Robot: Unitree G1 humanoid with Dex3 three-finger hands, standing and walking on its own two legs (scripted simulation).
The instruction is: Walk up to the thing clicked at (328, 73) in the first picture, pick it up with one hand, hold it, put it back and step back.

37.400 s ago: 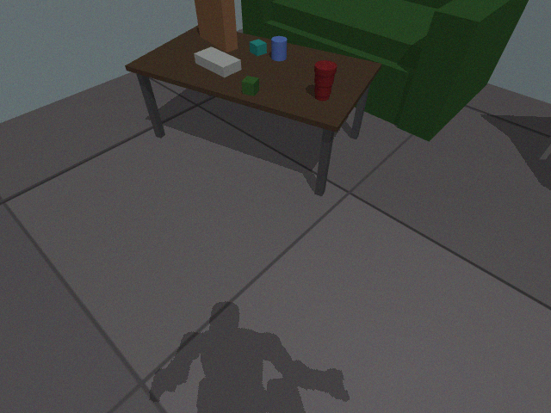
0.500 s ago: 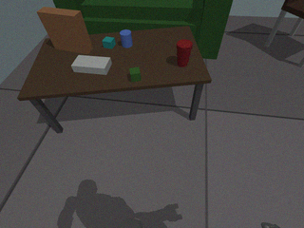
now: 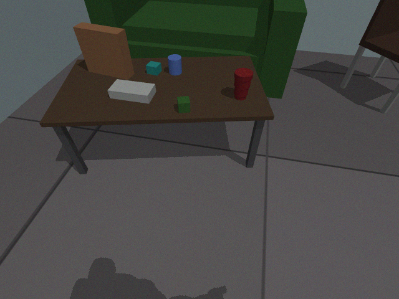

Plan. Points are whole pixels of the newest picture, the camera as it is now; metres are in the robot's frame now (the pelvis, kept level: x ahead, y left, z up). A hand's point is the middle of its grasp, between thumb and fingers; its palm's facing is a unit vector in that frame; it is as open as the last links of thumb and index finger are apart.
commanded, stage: step back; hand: right
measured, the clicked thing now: (242, 85) +1.20 -0.18 -0.24
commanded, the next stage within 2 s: stand in 0.72 s
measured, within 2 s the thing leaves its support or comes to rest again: neither
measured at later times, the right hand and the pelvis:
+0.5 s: hand out of the picture +0.12 -0.24 -0.14, palm faces -0.03 +0.94 -0.34, open 7.4 cm; pelvis +0.03 +0.01 +0.01, yaw +1 degrees
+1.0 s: hand out of the picture +0.13 -0.24 -0.13, palm faces -0.02 +0.94 -0.34, open 7.4 cm; pelvis +0.02 +0.01 +0.02, yaw +1 degrees
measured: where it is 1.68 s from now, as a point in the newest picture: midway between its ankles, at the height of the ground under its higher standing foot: outside the picture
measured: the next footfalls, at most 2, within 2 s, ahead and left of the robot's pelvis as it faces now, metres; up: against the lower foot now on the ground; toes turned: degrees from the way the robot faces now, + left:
none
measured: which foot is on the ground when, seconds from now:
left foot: down 0.00-1.00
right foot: down 0.00-1.00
